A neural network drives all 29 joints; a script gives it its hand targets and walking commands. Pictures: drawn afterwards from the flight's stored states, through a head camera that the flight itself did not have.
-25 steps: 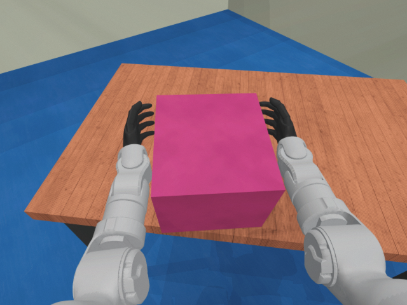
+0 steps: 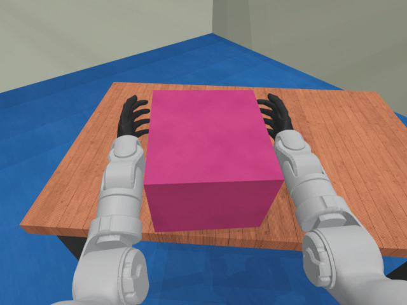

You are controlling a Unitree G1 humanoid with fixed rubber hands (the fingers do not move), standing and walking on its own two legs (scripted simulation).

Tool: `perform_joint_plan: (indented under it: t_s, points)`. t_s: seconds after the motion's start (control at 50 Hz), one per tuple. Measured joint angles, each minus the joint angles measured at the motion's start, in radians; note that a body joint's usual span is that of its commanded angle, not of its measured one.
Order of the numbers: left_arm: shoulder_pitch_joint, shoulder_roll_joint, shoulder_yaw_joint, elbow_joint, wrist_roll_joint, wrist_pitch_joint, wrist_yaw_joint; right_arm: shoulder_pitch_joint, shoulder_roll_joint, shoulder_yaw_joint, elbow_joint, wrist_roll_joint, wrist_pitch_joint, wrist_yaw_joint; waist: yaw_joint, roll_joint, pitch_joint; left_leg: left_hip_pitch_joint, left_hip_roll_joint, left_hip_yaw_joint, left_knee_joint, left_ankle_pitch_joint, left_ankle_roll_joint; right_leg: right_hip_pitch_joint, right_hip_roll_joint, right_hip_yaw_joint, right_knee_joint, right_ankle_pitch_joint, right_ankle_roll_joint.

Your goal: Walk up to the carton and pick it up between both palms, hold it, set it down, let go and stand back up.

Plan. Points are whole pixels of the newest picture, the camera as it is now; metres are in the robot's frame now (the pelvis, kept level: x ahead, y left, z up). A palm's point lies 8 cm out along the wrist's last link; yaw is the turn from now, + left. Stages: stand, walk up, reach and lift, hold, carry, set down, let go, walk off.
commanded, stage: reach and lift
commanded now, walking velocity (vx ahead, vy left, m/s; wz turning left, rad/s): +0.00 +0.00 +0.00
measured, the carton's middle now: (206, 158) +0.38 +0.02 +0.11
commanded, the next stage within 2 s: hold in 1.28 s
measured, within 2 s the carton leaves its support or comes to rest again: neither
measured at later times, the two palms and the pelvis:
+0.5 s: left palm (128, 129) +0.38 +0.17 +0.18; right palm (288, 127) +0.39 -0.13 +0.18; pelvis +0.00 +0.01 +0.00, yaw +0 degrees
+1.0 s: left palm (126, 123) +0.38 +0.17 +0.20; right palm (290, 122) +0.39 -0.13 +0.19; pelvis +0.00 +0.01 +0.00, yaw +0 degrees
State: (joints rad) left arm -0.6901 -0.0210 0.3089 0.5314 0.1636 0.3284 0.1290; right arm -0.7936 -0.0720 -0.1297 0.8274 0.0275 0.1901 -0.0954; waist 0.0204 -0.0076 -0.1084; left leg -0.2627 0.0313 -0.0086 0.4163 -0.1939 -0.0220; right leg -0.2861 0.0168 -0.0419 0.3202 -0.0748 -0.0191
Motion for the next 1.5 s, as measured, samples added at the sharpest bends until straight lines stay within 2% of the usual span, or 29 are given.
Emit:
perform_joint_plan:
  t_s: [0.1,0.3,0.48,1.1,1.5]
  points:
    - [0.000,0.000,0.000,-0.026,0.000,0.035,-0.003,0.001,0.002,0.000,-0.027,0.018,0.034,-0.007,-0.020,0.000,0.000,0.017,-0.005,0.000,0.000,0.001,0.005,0.018,-0.005,0.000,0.000,0.000,0.004]
    - [-0.003,0.002,0.000,-0.050,0.000,0.101,-0.011,0.001,0.005,0.000,-0.067,0.044,0.109,-0.026,-0.025,0.000,0.000,0.032,-0.012,0.000,0.000,0.001,0.011,0.034,-0.012,0.000,0.000,0.000,0.010]
    - [-0.007,0.003,-0.001,-0.090,0.000,0.142,-0.016,0.000,0.005,0.000,-0.108,0.059,0.144,-0.034,-0.044,0.000,0.000,0.032,-0.015,-0.001,0.000,0.001,0.015,0.034,-0.015,0.000,0.000,0.000,0.012]
    - [-0.020,0.007,-0.001,-0.170,0.000,0.218,-0.024,-0.014,0.005,0.000,-0.167,0.092,0.194,-0.050,-0.055,0.000,0.000,0.032,-0.016,-0.001,0.000,0.000,0.017,0.035,-0.015,0.000,0.000,-0.002,0.015]
    - [-0.020,0.007,-0.001,-0.283,0.000,0.323,-0.035,-0.014,0.005,0.001,-0.268,0.145,0.280,-0.076,-0.068,0.000,0.000,0.052,-0.016,-0.001,0.000,0.000,0.017,0.055,-0.015,0.000,0.000,-0.002,0.015]
